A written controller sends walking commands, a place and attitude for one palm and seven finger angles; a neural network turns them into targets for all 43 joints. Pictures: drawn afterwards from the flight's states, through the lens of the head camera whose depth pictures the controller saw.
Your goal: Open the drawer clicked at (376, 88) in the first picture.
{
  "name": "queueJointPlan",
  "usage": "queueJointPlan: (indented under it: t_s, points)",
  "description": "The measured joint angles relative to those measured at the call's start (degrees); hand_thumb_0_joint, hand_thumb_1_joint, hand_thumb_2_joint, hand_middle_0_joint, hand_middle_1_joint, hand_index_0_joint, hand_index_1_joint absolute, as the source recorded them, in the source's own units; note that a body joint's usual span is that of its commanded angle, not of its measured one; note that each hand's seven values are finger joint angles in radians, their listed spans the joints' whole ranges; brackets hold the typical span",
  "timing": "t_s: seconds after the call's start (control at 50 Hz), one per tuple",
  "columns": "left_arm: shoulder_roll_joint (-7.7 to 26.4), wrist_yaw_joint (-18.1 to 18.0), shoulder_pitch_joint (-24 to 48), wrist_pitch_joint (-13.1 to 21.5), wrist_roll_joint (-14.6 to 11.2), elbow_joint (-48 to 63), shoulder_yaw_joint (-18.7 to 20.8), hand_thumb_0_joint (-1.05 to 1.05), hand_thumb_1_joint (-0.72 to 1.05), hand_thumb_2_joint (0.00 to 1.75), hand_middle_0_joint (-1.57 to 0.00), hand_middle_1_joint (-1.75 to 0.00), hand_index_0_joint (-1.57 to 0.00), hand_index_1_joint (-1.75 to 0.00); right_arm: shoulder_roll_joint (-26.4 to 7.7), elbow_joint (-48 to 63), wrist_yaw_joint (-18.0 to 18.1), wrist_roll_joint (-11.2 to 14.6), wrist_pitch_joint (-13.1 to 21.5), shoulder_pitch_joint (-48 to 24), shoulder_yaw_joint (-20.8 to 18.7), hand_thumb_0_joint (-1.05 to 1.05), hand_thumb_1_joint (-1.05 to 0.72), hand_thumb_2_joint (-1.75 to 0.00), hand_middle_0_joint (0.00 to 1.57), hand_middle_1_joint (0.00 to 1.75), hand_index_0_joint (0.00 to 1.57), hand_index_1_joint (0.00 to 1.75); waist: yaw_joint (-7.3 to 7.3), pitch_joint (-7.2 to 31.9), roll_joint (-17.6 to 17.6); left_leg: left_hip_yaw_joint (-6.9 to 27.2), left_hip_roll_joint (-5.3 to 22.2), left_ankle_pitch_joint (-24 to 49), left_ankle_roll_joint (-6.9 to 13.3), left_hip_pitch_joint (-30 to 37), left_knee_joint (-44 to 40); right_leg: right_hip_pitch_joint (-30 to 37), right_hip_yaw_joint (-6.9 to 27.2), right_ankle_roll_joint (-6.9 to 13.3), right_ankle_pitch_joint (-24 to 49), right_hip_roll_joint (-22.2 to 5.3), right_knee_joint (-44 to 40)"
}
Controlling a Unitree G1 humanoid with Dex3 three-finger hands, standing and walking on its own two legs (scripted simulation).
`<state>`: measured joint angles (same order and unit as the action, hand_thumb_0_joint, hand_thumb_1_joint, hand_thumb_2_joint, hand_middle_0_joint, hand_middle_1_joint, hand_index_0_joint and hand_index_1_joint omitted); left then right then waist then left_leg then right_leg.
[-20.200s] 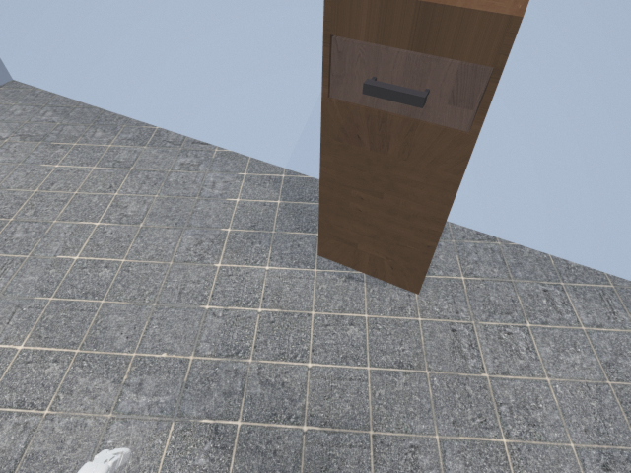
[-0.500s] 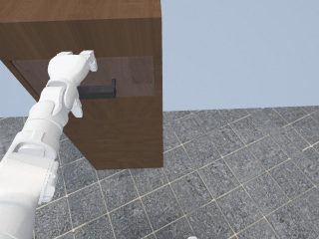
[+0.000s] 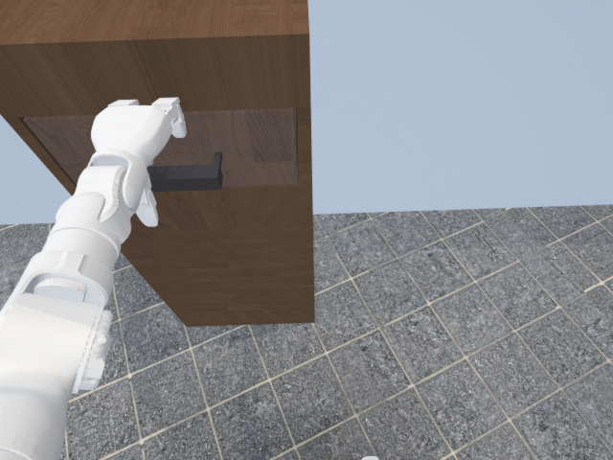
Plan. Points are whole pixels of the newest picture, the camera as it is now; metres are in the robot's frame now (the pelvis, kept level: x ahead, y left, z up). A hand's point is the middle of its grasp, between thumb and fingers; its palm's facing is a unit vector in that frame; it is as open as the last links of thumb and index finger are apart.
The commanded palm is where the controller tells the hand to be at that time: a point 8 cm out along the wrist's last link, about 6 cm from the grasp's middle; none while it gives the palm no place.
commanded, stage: re-aim the fingers above the handle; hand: left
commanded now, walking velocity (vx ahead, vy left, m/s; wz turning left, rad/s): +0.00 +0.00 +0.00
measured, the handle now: (172, 168) +0.54 +0.20 +0.04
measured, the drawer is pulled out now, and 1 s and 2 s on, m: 0.00 0.00 0.00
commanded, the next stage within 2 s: lower the fingers behind the handle in 0.16 s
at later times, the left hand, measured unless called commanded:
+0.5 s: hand (150, 162) +0.49 +0.20 +0.10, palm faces +0.00 +0.01 -1.00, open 13.5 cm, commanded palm +0.48 +0.21 +0.15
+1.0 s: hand (153, 164) +0.49 +0.20 +0.09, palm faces +0.02 +0.02 -1.00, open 13.6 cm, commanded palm +0.48 +0.21 +0.11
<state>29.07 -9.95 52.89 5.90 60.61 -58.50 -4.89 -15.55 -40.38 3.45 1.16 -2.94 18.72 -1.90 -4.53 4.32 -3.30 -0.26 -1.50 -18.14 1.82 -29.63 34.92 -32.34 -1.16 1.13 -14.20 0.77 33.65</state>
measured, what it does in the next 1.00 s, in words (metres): stands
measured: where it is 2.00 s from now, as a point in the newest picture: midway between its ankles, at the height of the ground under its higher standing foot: outside the picture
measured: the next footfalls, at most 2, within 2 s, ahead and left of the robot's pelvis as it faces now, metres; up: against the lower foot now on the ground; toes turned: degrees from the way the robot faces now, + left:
none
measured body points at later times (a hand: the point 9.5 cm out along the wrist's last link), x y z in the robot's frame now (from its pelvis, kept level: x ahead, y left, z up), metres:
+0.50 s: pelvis +0.00 +0.00 +0.00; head +0.07 -0.02 +0.44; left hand +0.49 +0.20 +0.15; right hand +0.04 -0.28 -0.14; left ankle -0.02 +0.10 -0.73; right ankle +0.02 -0.11 -0.73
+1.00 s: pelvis -0.02 +0.00 -0.01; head +0.06 -0.01 +0.43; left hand +0.48 +0.20 +0.15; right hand +0.01 -0.28 -0.14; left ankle -0.02 +0.10 -0.73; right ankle +0.02 -0.11 -0.73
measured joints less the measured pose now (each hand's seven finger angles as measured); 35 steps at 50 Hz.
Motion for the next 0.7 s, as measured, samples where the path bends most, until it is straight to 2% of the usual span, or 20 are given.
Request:
queueJointPlan:
  t_s: [0.36, 0.7]
  points:
    - [0.5, 0.5, 0.3, 0.3, -0.4, -0.6, 0.2, 0.0, -0.49, 0.3, -0.4, -1.21, -0.4, -1.21, -0.1, 0.4, 0.2, 0.1, 0.1, -0.2, 0.1, 0.01, -0.91, -0.9, 0.2, 0.3, 0.2, 0.3, -0.14, 0.0, 0.1, 0.1, 0.2, 0.0, -0.2, -0.1, 0.2, -0.2, -0.1, 0.2, -0.1, 0.2, 0.3]
    - [-1.1, -2.9, 2.7, -1.6, 0.3, -2.6, -1.4, 0.0, -0.49, 0.3, -0.38, -1.23, -0.38, -1.25, 0.0, 0.1, -0.6, 0.1, -0.1, 0.0, 0.2, 0.01, -0.91, -0.9, 0.2, 0.3, 0.2, 0.3, 0.25, 1.0, 0.6, 0.5, 0.0, -0.4, -0.2, -3.3, 2.3, -3.0, -0.5, 0.2, -0.5, -0.1, 2.1]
